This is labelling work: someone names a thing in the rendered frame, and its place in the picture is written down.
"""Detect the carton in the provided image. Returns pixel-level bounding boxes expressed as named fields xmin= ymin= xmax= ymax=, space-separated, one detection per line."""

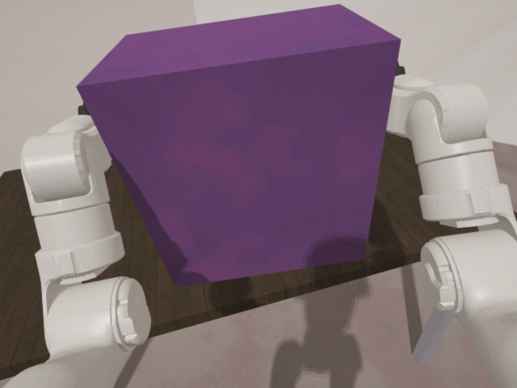
xmin=76 ymin=4 xmax=401 ymax=287

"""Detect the right robot forearm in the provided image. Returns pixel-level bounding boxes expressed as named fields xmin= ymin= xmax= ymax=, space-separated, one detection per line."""
xmin=386 ymin=74 xmax=517 ymax=242

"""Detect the right robot hand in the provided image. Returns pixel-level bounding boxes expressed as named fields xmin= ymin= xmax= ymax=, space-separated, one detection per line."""
xmin=395 ymin=61 xmax=406 ymax=76

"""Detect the right robot upper arm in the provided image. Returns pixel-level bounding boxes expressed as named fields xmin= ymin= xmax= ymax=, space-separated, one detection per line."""
xmin=421 ymin=229 xmax=517 ymax=388

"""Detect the left robot forearm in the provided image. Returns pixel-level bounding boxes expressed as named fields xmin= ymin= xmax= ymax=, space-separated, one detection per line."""
xmin=20 ymin=115 xmax=125 ymax=353

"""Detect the left robot upper arm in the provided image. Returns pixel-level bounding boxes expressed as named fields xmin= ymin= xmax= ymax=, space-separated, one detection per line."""
xmin=3 ymin=276 xmax=151 ymax=388

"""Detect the left robot hand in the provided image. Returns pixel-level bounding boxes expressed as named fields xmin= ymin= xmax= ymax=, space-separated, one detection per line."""
xmin=78 ymin=102 xmax=90 ymax=116

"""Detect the table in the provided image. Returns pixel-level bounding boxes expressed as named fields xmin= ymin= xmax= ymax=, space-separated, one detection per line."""
xmin=0 ymin=131 xmax=517 ymax=380

